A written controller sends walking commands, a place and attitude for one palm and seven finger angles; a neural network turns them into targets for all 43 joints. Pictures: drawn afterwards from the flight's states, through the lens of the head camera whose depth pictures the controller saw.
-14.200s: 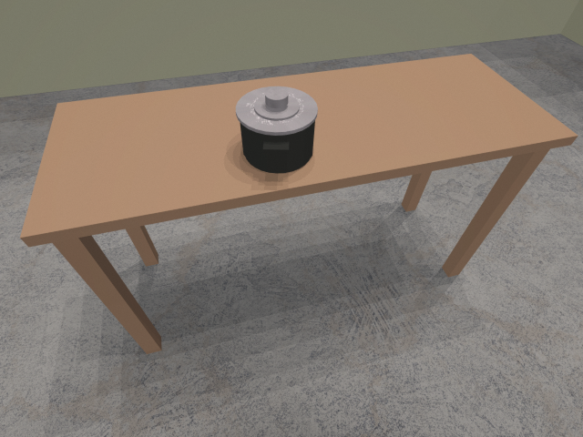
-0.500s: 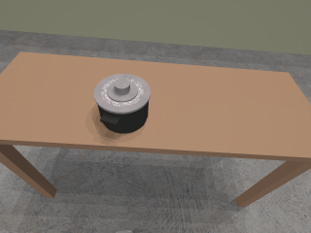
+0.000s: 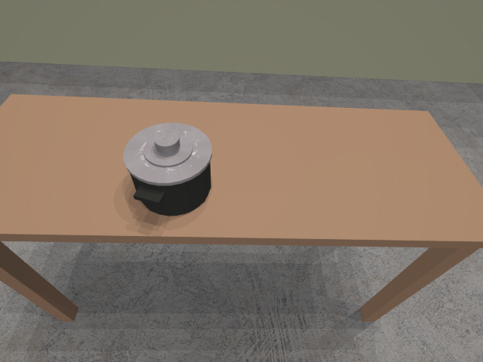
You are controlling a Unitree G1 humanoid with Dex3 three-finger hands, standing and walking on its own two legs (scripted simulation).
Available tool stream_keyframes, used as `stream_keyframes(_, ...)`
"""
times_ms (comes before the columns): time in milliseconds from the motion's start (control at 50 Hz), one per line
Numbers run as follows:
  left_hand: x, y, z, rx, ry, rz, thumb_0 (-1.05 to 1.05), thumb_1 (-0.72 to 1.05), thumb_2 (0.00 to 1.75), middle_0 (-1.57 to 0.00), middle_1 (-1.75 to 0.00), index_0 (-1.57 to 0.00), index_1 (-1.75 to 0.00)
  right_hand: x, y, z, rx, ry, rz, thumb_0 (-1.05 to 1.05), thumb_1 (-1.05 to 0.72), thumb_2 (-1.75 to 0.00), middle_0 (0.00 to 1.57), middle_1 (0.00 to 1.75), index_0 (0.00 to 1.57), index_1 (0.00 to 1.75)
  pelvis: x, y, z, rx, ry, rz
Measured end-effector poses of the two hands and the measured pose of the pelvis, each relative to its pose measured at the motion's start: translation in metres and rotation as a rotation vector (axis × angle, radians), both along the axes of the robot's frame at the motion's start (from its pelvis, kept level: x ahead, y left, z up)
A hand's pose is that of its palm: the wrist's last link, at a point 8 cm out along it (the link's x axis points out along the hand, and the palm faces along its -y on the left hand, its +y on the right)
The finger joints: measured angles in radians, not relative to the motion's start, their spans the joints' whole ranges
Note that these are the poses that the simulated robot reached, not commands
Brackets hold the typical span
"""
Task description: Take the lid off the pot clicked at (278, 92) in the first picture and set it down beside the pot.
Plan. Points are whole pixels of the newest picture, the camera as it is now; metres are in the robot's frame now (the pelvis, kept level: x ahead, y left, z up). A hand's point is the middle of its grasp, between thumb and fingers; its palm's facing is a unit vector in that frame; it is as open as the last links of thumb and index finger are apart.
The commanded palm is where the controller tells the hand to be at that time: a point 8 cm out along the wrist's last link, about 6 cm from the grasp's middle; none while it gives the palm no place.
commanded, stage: look again from close up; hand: left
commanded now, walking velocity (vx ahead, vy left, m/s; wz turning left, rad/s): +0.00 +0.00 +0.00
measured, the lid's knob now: (167, 141) +0.49 +0.19 +0.08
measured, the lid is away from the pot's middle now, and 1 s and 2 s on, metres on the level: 0.00 0.00 0.00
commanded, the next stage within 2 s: come to a stop and stand still in 0.36 s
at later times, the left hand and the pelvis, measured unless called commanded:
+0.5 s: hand out of the picture +0.00 +0.16 -0.18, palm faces +0.02 -0.99 -0.16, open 7.4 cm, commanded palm none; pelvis +0.01 -0.01 +0.00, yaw +0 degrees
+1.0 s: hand out of the picture +0.07 +0.18 -0.17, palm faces +0.01 -0.97 -0.25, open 7.4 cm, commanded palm none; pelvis +0.01 +0.00 -0.01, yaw +0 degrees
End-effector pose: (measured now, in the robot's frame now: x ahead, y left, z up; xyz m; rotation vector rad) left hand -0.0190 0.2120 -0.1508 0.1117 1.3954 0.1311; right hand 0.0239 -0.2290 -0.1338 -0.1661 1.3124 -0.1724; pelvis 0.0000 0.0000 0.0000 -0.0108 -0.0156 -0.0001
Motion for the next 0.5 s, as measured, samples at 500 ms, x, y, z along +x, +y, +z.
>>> stream_keyframes(500, 0.010, -0.003, 0.002, 0.004, 0.027, 0.002, 0.01, 0.91, 0.90, -0.20, -0.30, -0.20, -0.30, -0.005, -0.002, -0.001, 0.007, 0.062, -0.010, 0.01, -0.93, -0.90, 0.20, 0.30, 0.20, 0.30, 0.011, -0.005, 0.002, 0.005, 0.000, 0.002)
